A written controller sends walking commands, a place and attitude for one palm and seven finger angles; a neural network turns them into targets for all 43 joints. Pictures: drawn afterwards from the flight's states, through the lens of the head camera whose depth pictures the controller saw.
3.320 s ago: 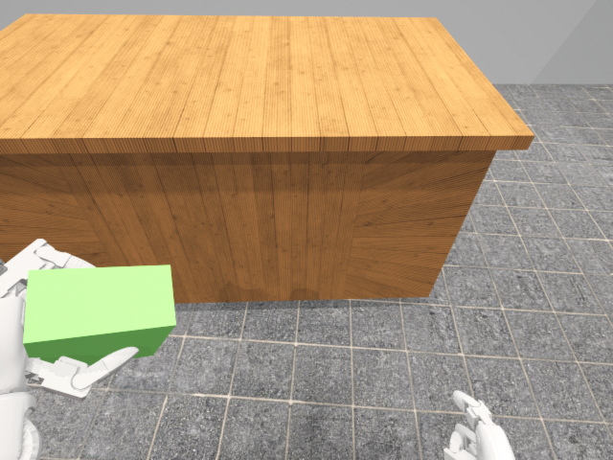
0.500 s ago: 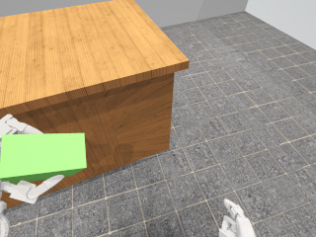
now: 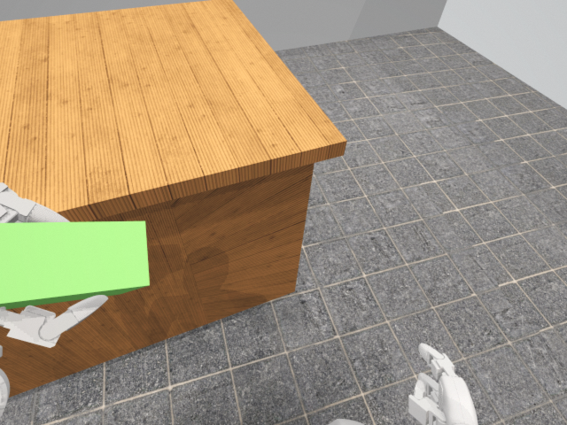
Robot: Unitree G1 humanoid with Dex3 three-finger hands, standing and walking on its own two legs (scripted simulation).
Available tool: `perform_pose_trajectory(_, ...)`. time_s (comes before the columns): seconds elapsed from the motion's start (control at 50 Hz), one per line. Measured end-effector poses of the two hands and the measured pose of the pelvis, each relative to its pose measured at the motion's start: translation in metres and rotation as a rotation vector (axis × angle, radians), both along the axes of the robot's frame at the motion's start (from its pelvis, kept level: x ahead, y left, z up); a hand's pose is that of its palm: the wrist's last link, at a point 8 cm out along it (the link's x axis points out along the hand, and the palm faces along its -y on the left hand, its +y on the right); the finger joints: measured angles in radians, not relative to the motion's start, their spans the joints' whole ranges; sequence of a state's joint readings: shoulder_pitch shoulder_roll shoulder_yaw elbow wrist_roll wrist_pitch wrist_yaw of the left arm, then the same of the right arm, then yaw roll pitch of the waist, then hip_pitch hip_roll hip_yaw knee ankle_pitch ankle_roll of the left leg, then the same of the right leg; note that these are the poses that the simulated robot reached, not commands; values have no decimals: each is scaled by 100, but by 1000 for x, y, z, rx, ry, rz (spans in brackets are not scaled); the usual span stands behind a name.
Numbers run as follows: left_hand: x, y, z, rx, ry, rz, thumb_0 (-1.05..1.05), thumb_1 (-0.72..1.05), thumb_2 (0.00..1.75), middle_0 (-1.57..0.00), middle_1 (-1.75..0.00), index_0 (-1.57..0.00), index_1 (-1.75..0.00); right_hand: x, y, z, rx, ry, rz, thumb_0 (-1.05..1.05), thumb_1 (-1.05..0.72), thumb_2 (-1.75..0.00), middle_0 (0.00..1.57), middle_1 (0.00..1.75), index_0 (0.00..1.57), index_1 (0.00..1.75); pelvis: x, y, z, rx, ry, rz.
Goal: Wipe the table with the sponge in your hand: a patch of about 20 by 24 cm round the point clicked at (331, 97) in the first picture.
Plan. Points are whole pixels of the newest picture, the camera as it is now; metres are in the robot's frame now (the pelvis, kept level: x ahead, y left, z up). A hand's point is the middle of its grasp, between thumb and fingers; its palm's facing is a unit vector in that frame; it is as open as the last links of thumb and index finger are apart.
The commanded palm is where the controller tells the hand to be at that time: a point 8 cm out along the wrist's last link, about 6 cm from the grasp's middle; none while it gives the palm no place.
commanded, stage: take the last steps up to it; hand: left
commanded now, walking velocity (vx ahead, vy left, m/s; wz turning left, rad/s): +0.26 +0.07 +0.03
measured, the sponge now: (90, 265) +0.24 +0.21 +0.17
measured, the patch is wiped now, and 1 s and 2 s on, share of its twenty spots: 0.00 0.00 0.00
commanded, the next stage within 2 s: come to a stop and stand still in 0.56 s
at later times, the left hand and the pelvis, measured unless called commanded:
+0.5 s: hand (113, 202) +0.31 +0.21 +0.18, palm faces +0.39 -0.80 -0.46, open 10.2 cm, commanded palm +0.26 +0.26 +0.18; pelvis +0.10 -0.02 +0.00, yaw +1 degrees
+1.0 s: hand (143, 183) +0.36 +0.20 +0.17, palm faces +0.38 -0.79 -0.48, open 10.2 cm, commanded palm +0.29 +0.24 +0.18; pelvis +0.14 -0.04 +0.01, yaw +2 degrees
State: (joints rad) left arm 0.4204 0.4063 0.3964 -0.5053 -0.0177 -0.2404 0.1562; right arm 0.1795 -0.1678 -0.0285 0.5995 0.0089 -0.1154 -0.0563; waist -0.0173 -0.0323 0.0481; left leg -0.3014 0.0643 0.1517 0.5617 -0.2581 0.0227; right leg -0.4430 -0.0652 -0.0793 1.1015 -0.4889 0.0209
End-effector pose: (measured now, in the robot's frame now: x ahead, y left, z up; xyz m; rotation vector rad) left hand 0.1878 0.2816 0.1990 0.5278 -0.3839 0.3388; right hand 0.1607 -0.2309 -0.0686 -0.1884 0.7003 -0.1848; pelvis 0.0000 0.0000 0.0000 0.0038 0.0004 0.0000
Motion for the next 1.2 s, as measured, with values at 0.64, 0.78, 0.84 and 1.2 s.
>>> perform_pose_trajectory(0.64, 114, -11, -4, -2, 25, 43, -1, -50, 99, -72, -134, -74, -134, 127, -17, -5, -5, 16, 19, 1, -91, -90, 20, 30, 20, 29, 124, -15, -2, 10, -12, 22)
perform_pose_trajectory(0.78, 120, -36, -5, -1, 84, 55, -1, -50, 99, -72, -134, -74, -134, 140, 2, -20, 99, 20, 89, 1, -91, -90, 20, 30, 20, 29, 140, -32, -3, 14, -13, 20)
perform_pose_trajectory(0.84, 123, -47, -10, -15, 115, 68, -1, -50, 99, -72, -134, -74, -134, 143, -2, -31, 114, 56, 107, 1, -91, -90, 20, 30, 20, 30, 143, -39, -4, 3, -18, 27)
perform_pose_trajectory(1.2, 121, 20, 22, 85, -63, 133, -1, -50, 99, -72, -134, -74, -134, 132, -23, -6, -47, 27, 139, 1, -91, -90, 20, 30, 20, 29, 118, -23, -3, 2, -5, 35)
